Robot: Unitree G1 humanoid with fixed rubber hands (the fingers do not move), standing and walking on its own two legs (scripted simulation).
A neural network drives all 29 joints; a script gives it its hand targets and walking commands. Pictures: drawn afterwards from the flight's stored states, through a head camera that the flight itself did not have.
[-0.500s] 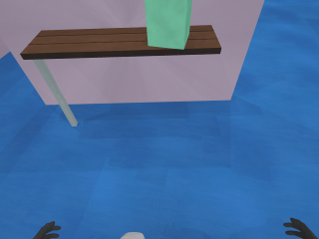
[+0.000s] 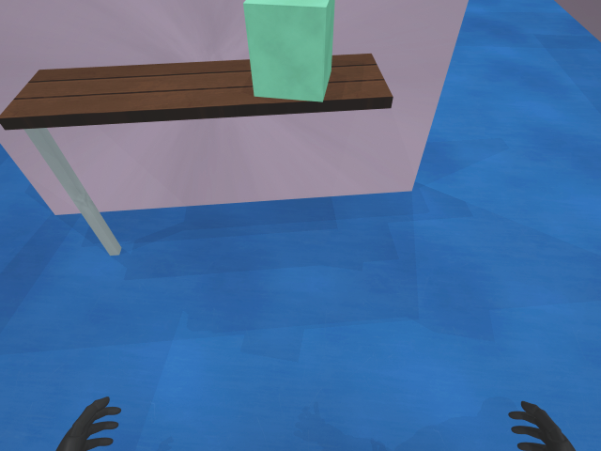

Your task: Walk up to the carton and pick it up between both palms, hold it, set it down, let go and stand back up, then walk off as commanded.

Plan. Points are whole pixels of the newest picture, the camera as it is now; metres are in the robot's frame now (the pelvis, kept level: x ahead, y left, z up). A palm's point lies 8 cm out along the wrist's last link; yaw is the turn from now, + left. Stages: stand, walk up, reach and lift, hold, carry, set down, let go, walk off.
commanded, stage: walk off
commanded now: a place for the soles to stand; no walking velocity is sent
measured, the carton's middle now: (293, 41) +1.14 +0.04 +0.04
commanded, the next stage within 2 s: stand in 0.54 s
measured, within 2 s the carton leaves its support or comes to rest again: neither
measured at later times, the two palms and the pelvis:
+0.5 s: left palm out of the picture +0.10 +0.30 -0.09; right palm out of the picture +0.09 -0.33 -0.09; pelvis -0.01 -0.01 +0.00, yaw +0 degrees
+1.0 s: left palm out of the picture +0.10 +0.32 -0.10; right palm out of the picture +0.09 -0.32 -0.09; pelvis +0.00 +0.00 +0.01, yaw -1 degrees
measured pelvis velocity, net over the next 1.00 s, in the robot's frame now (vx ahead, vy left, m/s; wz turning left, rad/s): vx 0.00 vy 0.00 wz -0.02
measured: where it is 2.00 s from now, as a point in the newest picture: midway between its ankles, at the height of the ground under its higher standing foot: outside the picture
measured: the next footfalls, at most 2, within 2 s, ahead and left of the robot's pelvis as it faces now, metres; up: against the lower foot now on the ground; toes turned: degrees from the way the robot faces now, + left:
none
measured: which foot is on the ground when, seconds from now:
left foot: down 0.00-1.00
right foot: down 0.00-1.00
